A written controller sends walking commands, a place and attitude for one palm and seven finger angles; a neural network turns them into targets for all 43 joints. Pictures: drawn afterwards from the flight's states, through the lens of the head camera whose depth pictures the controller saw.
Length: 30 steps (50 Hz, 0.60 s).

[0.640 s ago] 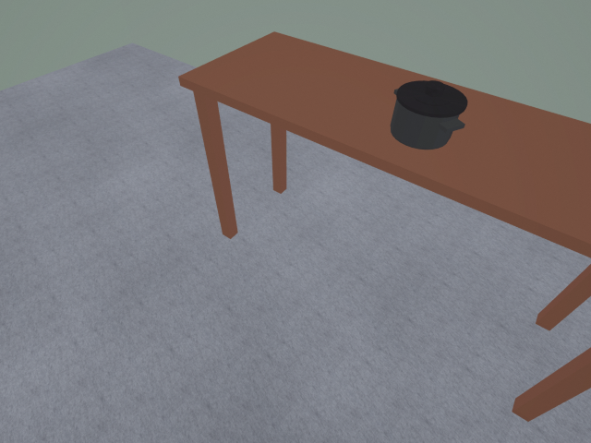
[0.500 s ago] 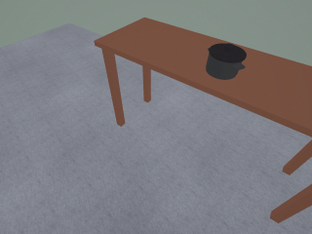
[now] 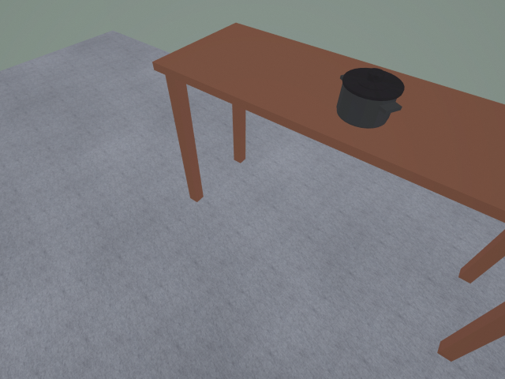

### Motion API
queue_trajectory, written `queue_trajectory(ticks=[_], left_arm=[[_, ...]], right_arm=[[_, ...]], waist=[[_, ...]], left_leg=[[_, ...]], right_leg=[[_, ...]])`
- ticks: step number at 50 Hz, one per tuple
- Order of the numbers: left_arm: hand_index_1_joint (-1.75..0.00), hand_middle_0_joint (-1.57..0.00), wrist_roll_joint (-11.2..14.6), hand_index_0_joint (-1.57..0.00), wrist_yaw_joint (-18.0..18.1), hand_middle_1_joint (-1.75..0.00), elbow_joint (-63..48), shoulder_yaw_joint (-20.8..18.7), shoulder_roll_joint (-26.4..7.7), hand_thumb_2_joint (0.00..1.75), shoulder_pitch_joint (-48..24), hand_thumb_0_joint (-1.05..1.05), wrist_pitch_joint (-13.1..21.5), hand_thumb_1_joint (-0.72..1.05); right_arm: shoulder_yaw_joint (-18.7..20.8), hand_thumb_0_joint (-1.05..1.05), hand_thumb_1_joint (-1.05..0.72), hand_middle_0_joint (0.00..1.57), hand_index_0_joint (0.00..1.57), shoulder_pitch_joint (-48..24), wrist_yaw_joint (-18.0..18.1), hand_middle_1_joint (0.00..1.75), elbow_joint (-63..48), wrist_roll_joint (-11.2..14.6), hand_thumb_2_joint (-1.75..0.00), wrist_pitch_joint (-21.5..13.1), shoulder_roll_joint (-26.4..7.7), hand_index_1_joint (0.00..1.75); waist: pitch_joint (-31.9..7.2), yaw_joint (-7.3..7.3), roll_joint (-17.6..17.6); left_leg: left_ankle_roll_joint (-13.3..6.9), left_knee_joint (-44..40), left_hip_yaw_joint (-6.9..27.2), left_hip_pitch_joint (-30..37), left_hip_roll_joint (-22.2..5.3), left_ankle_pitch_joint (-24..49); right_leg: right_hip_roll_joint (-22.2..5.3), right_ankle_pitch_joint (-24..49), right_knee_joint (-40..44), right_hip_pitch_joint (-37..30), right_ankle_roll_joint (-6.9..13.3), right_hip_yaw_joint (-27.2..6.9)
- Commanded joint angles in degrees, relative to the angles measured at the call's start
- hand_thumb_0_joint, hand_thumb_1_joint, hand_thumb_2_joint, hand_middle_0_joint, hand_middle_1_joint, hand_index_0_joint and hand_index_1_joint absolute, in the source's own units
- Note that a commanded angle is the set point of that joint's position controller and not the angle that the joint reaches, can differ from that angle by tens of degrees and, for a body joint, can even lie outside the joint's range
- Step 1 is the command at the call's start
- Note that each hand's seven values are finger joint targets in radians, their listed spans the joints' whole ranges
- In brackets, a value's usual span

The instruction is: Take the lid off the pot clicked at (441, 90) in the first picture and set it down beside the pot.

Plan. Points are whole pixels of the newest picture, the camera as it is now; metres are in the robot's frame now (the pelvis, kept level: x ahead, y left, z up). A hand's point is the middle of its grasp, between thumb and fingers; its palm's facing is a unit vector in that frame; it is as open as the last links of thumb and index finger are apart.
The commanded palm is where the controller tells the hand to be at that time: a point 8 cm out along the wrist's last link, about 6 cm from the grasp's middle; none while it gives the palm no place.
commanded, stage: turn to face it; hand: left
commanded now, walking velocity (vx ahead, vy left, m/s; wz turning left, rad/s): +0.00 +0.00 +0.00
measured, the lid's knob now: (375, 75) +0.83 -0.27 +0.09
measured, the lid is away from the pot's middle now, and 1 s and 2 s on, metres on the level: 0.00 0.00 0.00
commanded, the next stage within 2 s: take the last steps up to it in 1.16 s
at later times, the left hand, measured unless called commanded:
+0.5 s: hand out of the picture +0.06 +0.18 -0.18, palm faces -0.14 -0.95 -0.28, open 7.4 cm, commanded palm none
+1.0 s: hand out of the picture +0.10 +0.18 -0.17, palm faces -0.30 -0.92 -0.24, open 7.4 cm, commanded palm none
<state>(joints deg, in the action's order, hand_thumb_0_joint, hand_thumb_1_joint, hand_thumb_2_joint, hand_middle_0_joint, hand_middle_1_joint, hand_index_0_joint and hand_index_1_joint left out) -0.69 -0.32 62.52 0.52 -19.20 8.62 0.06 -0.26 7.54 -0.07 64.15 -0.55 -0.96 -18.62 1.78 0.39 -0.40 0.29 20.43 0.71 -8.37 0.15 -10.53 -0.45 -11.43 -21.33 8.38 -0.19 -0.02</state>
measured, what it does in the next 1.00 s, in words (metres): lifts its left foot, turning right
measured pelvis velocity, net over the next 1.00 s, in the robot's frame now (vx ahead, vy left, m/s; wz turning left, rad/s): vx -0.01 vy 0.00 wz -0.41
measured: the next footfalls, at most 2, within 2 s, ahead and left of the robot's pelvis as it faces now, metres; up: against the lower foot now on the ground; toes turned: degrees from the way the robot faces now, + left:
left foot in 1.06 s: +0.07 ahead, +0.11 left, +0.00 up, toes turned -26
right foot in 1.56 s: -0.03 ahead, -0.09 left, +0.00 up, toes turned -39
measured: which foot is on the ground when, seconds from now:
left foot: down 0.00-0.50, up 0.52-1.00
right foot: down 0.00-1.00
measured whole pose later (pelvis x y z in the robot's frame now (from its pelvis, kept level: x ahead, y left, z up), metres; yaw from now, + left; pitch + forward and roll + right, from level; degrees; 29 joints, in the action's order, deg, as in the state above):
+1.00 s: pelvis -0.01 +0.00 +0.00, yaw -24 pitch +2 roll +1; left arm -1.4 0.2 52.5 -3.4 -12.2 16.7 -2.3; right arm 3.1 7.2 1.5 53.1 -0.3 1.9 -13.1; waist 1.1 3.1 -0.7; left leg 2.6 43.1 1.9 -20.3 -0.6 -22.5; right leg 6.6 -9.0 -25.1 16.8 1.9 -12.0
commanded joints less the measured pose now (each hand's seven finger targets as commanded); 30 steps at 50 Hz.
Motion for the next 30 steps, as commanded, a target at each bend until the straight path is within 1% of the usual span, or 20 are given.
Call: queue_trajectory(ticks=[1,5,7,10,11,13,17,18,19,20,21,22,23,24,25,26,27,28,29,30], left_arm=[[-0.30,-0.20,0.03,-0.20,1.00,-0.30,-3.35,-2.53,-11.51,0.90,-2.10,0.00,1.55,0.90],[-0.30,-0.20,0.01,-0.20,1.03,-0.30,-3.24,-2.52,-11.35,0.90,-1.97,0.00,1.51,0.90],[-0.30,-0.20,0.01,-0.20,0.95,-0.30,-3.59,-2.73,-11.46,0.90,-2.12,0.00,1.37,0.90],[-0.30,-0.20,0.08,-0.20,1.22,-0.30,-3.75,-2.13,-5.85,0.90,0.83,0.00,-0.37,0.90],[-0.30,-0.20,0.01,-0.20,1.21,-0.30,-4.27,-2.33,-5.76,0.90,1.22,0.00,-0.77,0.90],[-0.30,-0.20,-0.15,-0.20,1.04,-0.30,-5.74,-2.87,-5.90,0.90,2.13,0.00,-1.29,0.90],[-0.30,-0.20,-0.29,-0.20,0.41,-0.30,-8.31,-3.59,-4.69,0.90,3.50,0.00,-2.04,0.90],[-0.30,-0.20,-0.33,-0.20,0.24,-0.30,-8.83,-3.76,-4.28,0.90,4.05,0.00,-2.17,0.90],[-0.30,-0.20,-0.31,-0.20,0.10,-0.30,-9.29,-3.92,-3.45,0.90,4.81,0.00,-2.42,0.90],[-0.30,-0.20,-0.34,-0.20,-0.05,-0.30,-9.76,-4.18,-2.64,0.90,5.57,0.00,-2.63,0.90],[-0.30,-0.20,-0.35,-0.20,-0.18,-0.30,-10.26,-4.42,-2.14,0.90,6.23,0.00,-2.65,0.90],[-0.30,-0.20,-0.30,-0.20,-0.31,-0.30,-10.31,-4.64,-1.87,0.90,7.56,0.00,-2.52,0.90],[-0.30,-0.20,-0.45,-0.20,-0.42,-0.30,-10.01,-4.96,-1.99,0.90,10.55,0.00,-2.33,0.90],[-0.30,-0.20,-0.73,-0.20,-0.28,-0.30,-9.40,-5.55,-3.61,0.90,13.28,0.00,-1.73,0.90],[-0.30,-0.20,-1.47,-0.20,0.72,-0.30,-9.77,-6.87,-10.05,0.90,14.08,0.00,-0.74,0.90],[-0.30,-0.20,-0.47,-0.20,1.31,-0.30,-10.13,-6.75,-10.38,0.90,15.38,0.00,-1.03,0.90],[-0.30,-0.20,-0.32,-0.20,1.62,-0.30,-10.68,-6.88,-8.61,0.90,12.57,0.00,-0.98,0.90],[-0.30,-0.20,-0.20,-0.20,1.73,-0.30,-11.70,-6.84,-7.06,0.90,9.84,0.00,-1.12,0.90],[-0.30,-0.20,-0.11,-0.20,1.52,-0.30,-12.40,-6.38,-5.64,0.90,7.70,0.00,-0.91,0.90],[-0.30,-0.20,-0.01,-0.20,1.37,-0.30,-12.86,-6.16,-4.58,0.90,7.41,0.00,-0.54,0.90]], right_arm=[[2.29,0.00,-0.90,0.20,0.20,-2.45,0.91,0.30,-3.49,0.16,-0.90,-1.28,-11.72,0.30],[2.25,0.00,-0.90,0.20,0.20,-2.43,0.94,0.30,-3.34,0.18,-0.90,-1.29,-11.47,0.30],[2.45,0.00,-0.90,0.20,0.20,-2.10,1.15,0.30,-3.55,0.06,-0.90,-1.37,-11.72,0.30],[1.72,0.00,-0.90,0.20,0.20,1.65,1.53,0.30,-3.63,0.02,-0.90,-0.31,-5.41,0.30],[1.91,0.00,-0.90,0.20,0.20,2.24,1.71,0.30,-4.10,0.05,-0.90,0.03,-5.37,0.30],[2.76,0.00,-0.90,0.20,0.20,3.04,1.96,0.30,-5.66,0.01,-0.90,0.43,-6.26,0.30],[4.28,0.00,-0.90,0.20,0.20,2.29,2.13,0.30,-8.69,-0.15,-0.90,0.97,-7.53,0.30],[4.61,0.00,-0.90,0.20,0.20,2.16,2.07,0.30,-9.51,-0.11,-0.90,0.95,-7.81,0.30],[4.85,0.00,-0.90,0.20,0.20,1.53,2.03,0.30,-10.01,-0.17,-0.90,0.86,-7.85,0.30],[5.12,0.00,-0.90,0.20,0.20,0.85,1.91,0.30,-10.64,-0.25,-0.90,0.85,-7.66,0.30],[5.28,0.00,-0.90,0.20,0.20,0.11,1.86,0.30,-11.38,-0.34,-0.90,0.84,-7.28,0.30],[5.39,0.00,-0.90,0.20,0.20,-0.82,1.84,0.30,-11.96,-0.38,-0.90,0.89,-7.08,0.30],[5.46,0.00,-0.90,0.20,0.20,-1.80,1.76,0.30,-12.68,-0.38,-0.90,1.08,-6.88,0.30],[5.46,0.00,-0.90,0.20,0.20,-2.49,1.67,0.30,-13.11,-0.18,-0.90,1.53,-5.44,0.30],[4.70,0.00,-0.90,0.20,0.20,-0.51,1.45,0.30,-14.82,0.11,-0.90,1.89,-0.11,0.30],[4.67,0.00,-0.90,0.20,0.20,-2.67,1.68,0.30,-15.64,-0.03,-0.90,2.28,-1.17,0.30],[4.98,0.00,-0.90,0.20,0.20,-2.05,1.62,0.30,-14.81,0.06,-0.90,2.63,-1.94,0.30],[5.20,0.00,-0.90,0.20,0.20,-2.01,1.57,0.30,-14.24,0.05,-0.90,2.63,-1.78,0.30],[5.18,0.00,-0.90,0.20,0.20,-1.24,1.36,0.30,-13.61,-0.15,-0.90,2.38,-1.76,0.30],[5.15,0.00,-0.90,0.20,0.20,-0.56,1.22,0.30,-13.24,-0.29,-0.90,2.23,-1.17,0.30]], waist=[[-3.39,-0.41,0.85],[-3.23,-0.34,1.07],[-3.41,-0.53,0.45],[-3.28,-0.83,0.58],[-2.57,-0.84,0.13],[-2.67,-0.88,1.16],[-1.22,-0.40,5.88],[-1.39,-0.16,7.46],[-1.07,0.25,9.67],[-1.05,0.65,11.13],[-0.91,1.01,11.09],[-0.72,1.88,10.78],[-1.36,3.40,8.08],[-0.81,4.85,1.11],[-1.34,3.94,-19.98],[-1.18,4.96,-15.86],[-0.59,3.30,-14.86],[1.30,2.23,-10.71],[1.18,1.12,-6.85],[-0.33,0.66,-5.14]], left_leg=[[-1.71,-3.62,5.68,0.85,-6.70,6.70],[-1.71,-3.94,5.61,0.79,-6.79,6.48],[-1.54,-3.01,4.50,2.37,-7.20,7.88],[-0.58,0.15,1.68,2.41,-7.68,8.87],[-0.57,0.69,1.30,2.11,-8.01,8.60],[-1.13,1.56,1.09,2.68,-9.19,8.31],[-3.80,0.87,2.64,0.75,-13.66,5.63],[-5.04,0.34,3.47,-0.14,-15.44,6.39],[-6.75,-0.49,4.01,-1.05,-17.49,8.05],[-8.18,-0.79,3.90,-2.40,-19.06,8.97],[-8.67,0.07,3.05,-3.86,-19.53,9.99],[-7.98,2.80,1.15,-5.32,-19.24,10.55],[-6.17,7.66,-1.48,-7.07,-17.65,8.57],[-2.20,18.75,-5.62,-11.45,-12.73,1.73],[2.67,34.82,-9.78,-24.04,-2.93,-19.75],[2.26,41.65,-1.32,-23.86,-2.01,-24.02],[1.73,44.57,1.96,-23.52,-3.15,-19.69],[1.84,45.88,1.90,-24.61,-4.08,-16.57],[2.21,46.34,2.19,-24.38,-4.53,-12.63],[2.65,45.62,1.82,-23.76,-4.48,-10.56]], right_leg=[[-6.52,5.86,3.95,-0.70,1.56,-5.80],[-6.45,5.83,3.99,-0.90,1.49,-5.70],[-6.17,8.75,3.27,0.22,1.83,-6.62],[-5.71,12.94,-0.41,2.65,1.16,-7.43],[-5.34,13.21,-1.58,3.74,1.10,-7.62],[-4.24,12.84,-4.52,6.52,1.12,-7.53],[-0.80,6.12,-12.77,10.94,0.20,-5.42],[0.00,0.64,-16.60,11.37,-0.05,-4.15],[0.57,-7.30,-20.91,12.01,-0.48,-2.57],[0.31,-12.55,-24.07,11.51,-0.86,-1.19],[-0.37,-14.14,-24.70,10.43,-0.83,-0.93],[-1.28,-13.05,-22.26,8.45,-0.60,-0.93],[-1.25,-8.45,-17.41,5.13,-0.25,-0.58],[-3.35,2.23,-7.44,1.52,0.91,-5.63],[-17.70,12.77,3.44,-1.92,5.50,-30.01],[-20.80,16.35,6.22,1.65,9.70,-33.44],[-17.47,8.86,7.34,3.46,8.94,-31.13],[-16.09,4.93,7.09,5.20,8.82,-30.19],[-13.71,5.85,5.62,4.65,8.86,-26.90],[-12.34,8.26,4.69,3.56,9.16,-24.55]])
